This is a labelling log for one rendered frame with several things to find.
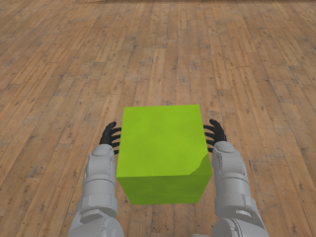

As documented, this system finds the left robot forearm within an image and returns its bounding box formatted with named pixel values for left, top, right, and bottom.
left=67, top=144, right=118, bottom=235

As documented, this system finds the carton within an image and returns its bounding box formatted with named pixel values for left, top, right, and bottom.
left=116, top=105, right=212, bottom=205

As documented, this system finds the right robot forearm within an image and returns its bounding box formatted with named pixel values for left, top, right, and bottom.
left=211, top=141, right=268, bottom=233

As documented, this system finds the robot left upper arm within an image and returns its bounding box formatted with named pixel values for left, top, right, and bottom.
left=67, top=216, right=124, bottom=237

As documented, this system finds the left robot hand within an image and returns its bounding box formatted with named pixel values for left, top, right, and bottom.
left=99, top=121, right=121, bottom=155

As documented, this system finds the right robot hand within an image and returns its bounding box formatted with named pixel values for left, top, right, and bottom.
left=203, top=118, right=227, bottom=153

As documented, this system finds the robot right upper arm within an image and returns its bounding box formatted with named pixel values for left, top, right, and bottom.
left=211, top=216, right=270, bottom=237

